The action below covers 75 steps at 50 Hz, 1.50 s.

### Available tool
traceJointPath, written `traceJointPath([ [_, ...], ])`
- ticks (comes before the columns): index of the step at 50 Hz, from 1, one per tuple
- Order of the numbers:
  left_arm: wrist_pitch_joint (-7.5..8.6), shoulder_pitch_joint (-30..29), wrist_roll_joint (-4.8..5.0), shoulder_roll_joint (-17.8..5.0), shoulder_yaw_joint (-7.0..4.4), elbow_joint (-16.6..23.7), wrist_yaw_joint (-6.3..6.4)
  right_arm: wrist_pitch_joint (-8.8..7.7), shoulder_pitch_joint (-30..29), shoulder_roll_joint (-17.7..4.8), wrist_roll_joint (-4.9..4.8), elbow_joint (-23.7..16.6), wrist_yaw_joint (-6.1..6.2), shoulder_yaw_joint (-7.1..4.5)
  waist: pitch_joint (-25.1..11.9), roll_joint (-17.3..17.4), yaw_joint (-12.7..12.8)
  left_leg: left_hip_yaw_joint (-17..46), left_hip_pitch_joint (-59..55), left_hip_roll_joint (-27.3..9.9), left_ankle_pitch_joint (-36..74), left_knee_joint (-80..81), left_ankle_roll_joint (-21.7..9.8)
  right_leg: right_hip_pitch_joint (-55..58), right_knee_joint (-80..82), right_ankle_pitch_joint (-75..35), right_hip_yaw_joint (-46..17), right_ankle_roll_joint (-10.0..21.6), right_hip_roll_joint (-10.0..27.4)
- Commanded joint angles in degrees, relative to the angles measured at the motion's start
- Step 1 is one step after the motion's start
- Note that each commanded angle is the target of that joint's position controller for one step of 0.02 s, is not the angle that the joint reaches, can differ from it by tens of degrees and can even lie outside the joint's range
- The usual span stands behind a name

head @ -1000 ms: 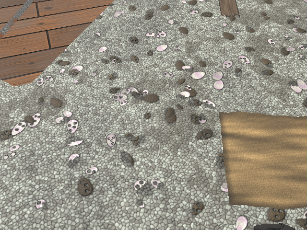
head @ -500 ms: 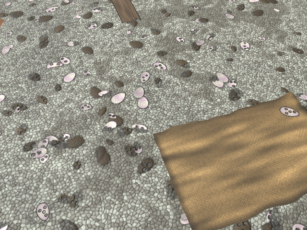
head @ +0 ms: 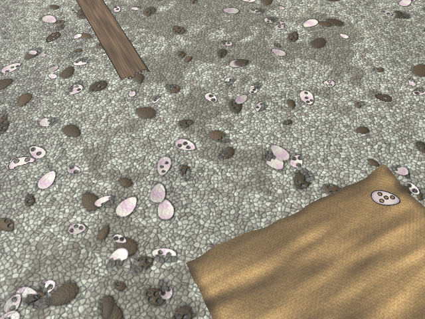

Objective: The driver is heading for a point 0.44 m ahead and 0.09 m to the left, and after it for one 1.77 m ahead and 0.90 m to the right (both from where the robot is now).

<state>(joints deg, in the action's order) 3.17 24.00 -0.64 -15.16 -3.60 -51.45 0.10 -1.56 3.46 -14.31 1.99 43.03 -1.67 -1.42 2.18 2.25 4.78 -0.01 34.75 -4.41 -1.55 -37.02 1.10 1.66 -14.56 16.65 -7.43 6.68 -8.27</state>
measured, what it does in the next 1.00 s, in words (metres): walks ahead, turning right: left foot, then right foot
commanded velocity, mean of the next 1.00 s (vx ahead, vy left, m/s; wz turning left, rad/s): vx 0.29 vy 0.00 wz -0.32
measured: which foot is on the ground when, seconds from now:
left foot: up 0.00-0.08, down 0.10-0.60, up 0.62-1.00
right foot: down 0.00-0.10, up 0.12-0.58, down 0.60-1.00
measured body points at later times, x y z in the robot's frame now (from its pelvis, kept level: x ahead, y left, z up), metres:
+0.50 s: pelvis +0.26 +0.03 +0.00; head +0.29 +0.04 +0.45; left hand +0.44 +0.25 -0.12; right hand +0.22 -0.22 -0.13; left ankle +0.19 +0.12 -0.74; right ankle +0.40 -0.10 -0.70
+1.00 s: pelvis +0.35 +0.00 +0.00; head +0.38 -0.02 +0.45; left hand +0.51 +0.25 -0.12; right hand +0.40 -0.29 -0.13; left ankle +0.43 +0.15 -0.69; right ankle +0.42 -0.07 -0.74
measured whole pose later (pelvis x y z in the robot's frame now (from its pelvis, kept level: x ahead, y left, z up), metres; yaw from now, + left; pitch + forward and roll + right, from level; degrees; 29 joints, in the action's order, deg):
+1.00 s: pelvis +0.35 +0.00 +0.00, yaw -19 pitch +1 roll +1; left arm -1.9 14.5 -1.0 -15.3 -4.5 -47.8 0.2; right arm 3.1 7.8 -15.2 1.3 46.1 2.0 -2.9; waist 2.6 0.6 2.7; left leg 4.6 27.7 -0.8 -21.6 -51.3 2.4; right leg -19.4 -22.5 3.2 -7.4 6.0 -9.1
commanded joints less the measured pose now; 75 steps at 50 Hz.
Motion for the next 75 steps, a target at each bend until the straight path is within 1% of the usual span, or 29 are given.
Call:
traceJointPath([
  [1,0.66,2.77,-0.45,-8.99,-1.65,1.32,0.82,-1.64,-5.60,-5.25,-0.27,-5.62,-0.05,-1.05,1.29,-6.53,-0.67,-1.10,-2.37,2.23,-2.44,4.65,-2.56,1.64,-1.28,-34.84,-8.50,4.52,17.70],
  [4,1.07,-0.13,-0.52,-9.99,-1.60,1.22,0.61,-2.65,11.23,-8.19,-0.28,-0.42,1.35,-2.62,-6.01,-4.60,-8.85,-2.42,-25.01,5.69,-5.83,11.07,-6.12,-1.60,-19.11,-48.77,-4.21,1.58,14.07],
  [5,1.41,-0.04,-0.21,-7.40,-0.75,2.55,0.33,-3.15,20.45,-11.57,0.85,0.83,2.25,-3.49,-12.97,-0.24,-12.34,8.63,-38.62,-4.62,-12.29,12.08,-8.99,-10.37,-34.07,-34.79,-2.11,0.53,11.14],
  [6,1.37,7.78,1.77,-2.51,0.05,2.97,0.05,-2.75,23.95,-17.85,1.55,1.76,2.19,-5.14,-19.17,13.63,-9.38,36.30,-52.18,-19.49,-16.42,17.30,-17.22,-28.60,-53.65,4.35,3.33,-2.22,0.20],
  [7,1.13,5.76,-0.24,-6.98,-0.49,1.95,0.42,-1.96,19.98,-13.25,-0.34,1.92,1.55,-4.42,-14.64,7.10,-8.03,43.12,-46.95,-19.00,-21.50,21.94,-17.46,-35.19,-58.99,11.06,0.08,-1.43,2.32],
  [8,1.00,0.90,-0.60,-7.28,-0.66,2.65,0.12,-1.90,14.45,-9.16,-0.89,0.80,1.28,-3.44,-6.09,1.55,-6.72,33.18,-38.73,-16.73,-21.55,22.38,-16.45,-36.29,-58.81,6.19,-0.22,-1.37,5.36],
  [9,1.07,-2.46,-0.68,-6.25,-0.24,3.40,-0.32,-2.20,11.85,-6.50,-0.64,0.87,1.04,-2.73,-2.95,-1.32,-6.25,26.23,-33.33,-13.74,-16.09,23.71,-15.10,-35.38,-56.00,2.96,0.33,-1.49,7.31],
  [11,0.10,-3.17,-1.46,-5.14,0.00,3.65,-1.04,-2.88,11.83,-4.75,-0.74,2.60,1.30,-1.98,-1.02,1.91,-4.22,16.86,-27.96,-9.04,-6.57,25.70,-12.38,-32.13,-51.02,1.25,1.80,-2.35,9.71],
  [14,-0.96,-3.56,-1.83,-3.68,0.49,3.41,-1.74,-4.11,15.20,-5.60,-1.43,5.00,1.00,-2.15,-1.57,2.56,-3.46,12.05,-27.67,-7.77,2.43,27.30,-12.99,-32.39,-48.13,-0.57,4.20,-3.77,10.53],
  [18,-1.11,-13.72,-1.69,-2.75,1.29,6.50,-2.22,-4.04,18.42,-5.84,-1.63,7.26,0.93,-2.20,1.42,1.92,-5.10,7.66,-28.86,-6.19,3.60,30.69,-13.17,-38.68,-38.46,-7.94,7.35,-5.86,13.28],
  [22,-0.62,-18.41,-0.68,-0.03,2.69,7.00,-2.02,-4.07,19.59,-5.83,-1.22,8.97,1.06,-1.88,1.01,2.21,-6.10,-2.17,-28.52,-4.33,27.54,26.51,-10.23,-30.84,-25.18,-14.77,10.92,-5.64,10.48],
  [28,-0.02,-13.97,-1.50,-3.51,1.39,5.66,-1.48,-2.50,18.07,-7.50,-1.54,9.90,3.09,-2.37,-2.39,3.49,-3.77,-4.37,-35.56,-6.87,37.34,10.39,-7.51,-22.20,-16.39,-10.70,11.55,-1.11,6.05],
  [29,0.60,-8.52,-1.94,-4.32,0.79,3.86,-1.39,-1.98,17.59,-7.88,-1.79,9.74,3.37,-2.51,-4.86,1.22,-1.38,-5.68,-34.42,-5.37,33.55,1.16,-6.34,-16.07,-11.37,-14.78,11.34,0.13,4.90],
  [30,1.16,-3.44,-2.53,-8.11,-0.38,2.87,-1.07,-1.94,18.58,-8.08,-1.82,8.53,3.57,-2.57,-9.09,-3.53,0.20,-7.71,-26.97,-2.61,18.08,-12.16,-4.18,-6.03,-10.83,-34.19,4.15,2.52,11.37],
  [31,0.91,-2.66,-2.03,-13.01,-1.66,3.72,-0.61,-1.79,23.51,-2.72,-1.75,6.43,3.46,-1.59,-15.60,-14.99,-3.59,-9.00,-11.48,6.10,-31.65,-31.87,-2.22,8.24,-17.59,-71.12,-14.02,10.46,27.90],
  [32,-0.09,-0.32,1.51,-12.98,-2.29,3.80,-0.65,-0.63,24.65,-4.60,-1.82,6.80,3.62,-1.93,-23.91,-13.53,-1.63,-0.69,-5.90,8.43,-36.56,-40.14,-1.64,11.90,-14.19,-70.39,-22.34,17.90,31.60],
  [33,-0.91,-4.77,1.88,-10.50,-2.01,5.09,-0.38,0.04,21.19,-5.82,-1.07,6.57,3.55,-2.19,-18.02,-6.92,-2.53,1.82,-3.54,5.00,-32.35,-41.24,-1.32,5.69,-11.25,-58.01,-18.59,16.82,28.72],
  [35,-2.00,-10.87,0.95,-5.83,-0.79,5.83,0.24,0.51,13.87,-5.50,-0.49,4.73,3.41,-2.24,-6.17,-3.54,-4.40,2.23,-2.55,2.17,-26.06,-34.36,-0.53,-7.44,-5.75,-43.77,-12.74,11.87,22.11],
  [36,-2.35,-11.46,0.88,-5.42,-0.77,5.88,0.53,1.39,13.94,-5.45,-0.11,4.35,3.34,-2.28,-5.33,-4.18,-5.45,2.32,-4.92,1.64,-24.40,-31.33,-0.03,-11.19,-4.35,-40.05,-10.86,10.34,19.80],
  [46,-4.28,-9.73,-0.25,-9.02,-2.75,6.75,0.28,4.53,6.86,-5.67,-0.40,0.77,3.68,-2.68,-5.23,-7.75,-3.51,3.54,-4.65,3.39,-19.28,-17.76,1.73,-15.80,1.99,1.14,-17.51,5.84,15.06],
  [53,-5.05,-8.99,-0.72,-9.57,-3.50,6.76,0.02,3.35,5.37,-5.82,-1.56,-0.94,4.30,-2.21,-4.92,-8.85,-2.63,4.35,-9.37,6.62,-22.50,-7.67,-0.20,-13.76,0.62,-0.53,-23.27,5.10,14.49],
  [57,-5.68,-11.74,-0.12,-9.39,-3.67,7.04,-0.48,2.38,12.11,-6.13,-2.38,0.05,4.90,-2.02,-5.06,-9.66,-5.93,3.41,-22.53,9.21,-20.04,9.25,-2.92,-17.99,-0.38,-2.75,-24.64,1.74,12.03],
  [58,-5.68,-12.65,0.50,-8.75,-3.50,7.37,-0.35,2.06,14.56,-6.98,-2.02,0.60,5.35,-2.25,-4.60,-8.54,-7.34,3.98,-28.53,7.64,-15.87,18.01,-3.67,-21.85,-1.77,2.12,-22.92,-1.10,9.36],
  [60,-5.23,-9.96,1.30,-5.37,-2.99,8.33,0.35,2.11,7.40,-15.90,-0.59,-3.14,5.80,-3.90,-3.42,10.47,-4.44,30.26,-29.54,-16.92,-23.38,29.25,-11.79,-34.82,-27.12,14.12,-2.09,-6.64,-5.31],
  [61,-5.06,-11.24,-1.30,-10.17,-4.01,7.60,0.41,2.35,5.44,-13.76,0.01,-3.12,5.40,-3.56,-0.58,3.99,-3.76,26.39,-21.75,-17.76,-14.44,27.15,-14.72,-33.59,-38.05,12.61,-0.94,-7.36,-0.03],
  [63,-5.56,-8.23,-1.45,-9.01,-4.03,6.12,-0.45,2.03,1.64,-8.28,-0.64,-4.01,4.84,-2.03,-0.36,1.96,-0.69,14.91,-19.67,-10.55,-2.02,23.27,-12.13,-30.18,-47.83,7.33,-0.47,-7.48,0.90],
  [65,-6.54,-6.44,-1.10,-8.60,-3.75,5.23,-1.40,2.05,1.83,-7.78,-0.63,-4.97,4.76,-1.78,-1.50,5.58,-1.23,8.87,-23.81,-7.54,6.25,20.87,-11.37,-32.46,-53.87,6.16,1.67,-8.55,1.33],
  [70,-7.25,-13.59,-0.28,-6.90,-2.31,8.03,-2.28,2.11,11.53,-10.01,-0.64,-2.42,4.41,-2.84,-2.11,5.98,-6.81,6.30,-36.37,-9.63,19.00,17.00,-12.99,-36.83,-45.47,7.75,4.53,-10.98,4.27],
  [75,-7.51,-16.13,0.48,-5.72,-1.18,10.07,-2.90,2.13,10.83,-11.67,-0.31,-2.23,3.29,-3.71,-3.28,8.16,-7.26,2.25,-33.66,-11.17,20.50,15.07,-12.69,-27.34,-33.47,9.60,8.53,-9.43,6.22],
])
Keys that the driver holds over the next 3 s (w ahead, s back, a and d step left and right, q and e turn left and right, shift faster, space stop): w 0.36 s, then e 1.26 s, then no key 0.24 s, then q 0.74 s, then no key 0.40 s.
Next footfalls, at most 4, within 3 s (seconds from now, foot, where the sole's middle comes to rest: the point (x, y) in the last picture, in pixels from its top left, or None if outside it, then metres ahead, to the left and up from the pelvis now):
0.10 left None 0.23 0.12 -0.78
0.60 right None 0.46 -0.07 -0.78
1.18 left None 0.45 0.11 -0.78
1.64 right None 0.31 -0.06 -0.78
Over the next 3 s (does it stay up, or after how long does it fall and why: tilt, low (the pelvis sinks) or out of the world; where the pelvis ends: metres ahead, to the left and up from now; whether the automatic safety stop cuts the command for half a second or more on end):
stays up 0.32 0.03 0.00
